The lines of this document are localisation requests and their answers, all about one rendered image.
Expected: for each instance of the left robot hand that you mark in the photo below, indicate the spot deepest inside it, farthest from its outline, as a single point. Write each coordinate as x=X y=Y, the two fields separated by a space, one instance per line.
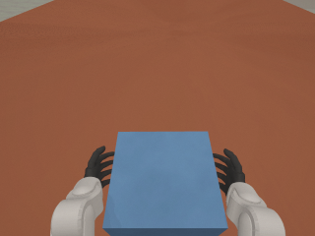
x=95 y=166

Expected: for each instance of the right robot forearm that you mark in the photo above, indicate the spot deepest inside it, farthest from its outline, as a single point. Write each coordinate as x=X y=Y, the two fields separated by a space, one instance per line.
x=250 y=214

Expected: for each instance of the left robot forearm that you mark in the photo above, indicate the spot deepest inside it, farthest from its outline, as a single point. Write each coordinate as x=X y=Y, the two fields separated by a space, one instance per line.
x=76 y=215

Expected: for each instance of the carton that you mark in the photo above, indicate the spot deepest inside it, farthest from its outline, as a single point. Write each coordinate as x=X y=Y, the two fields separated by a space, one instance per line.
x=164 y=184

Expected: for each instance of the right robot hand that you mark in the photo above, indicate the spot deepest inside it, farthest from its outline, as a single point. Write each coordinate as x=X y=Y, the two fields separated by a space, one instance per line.
x=233 y=170

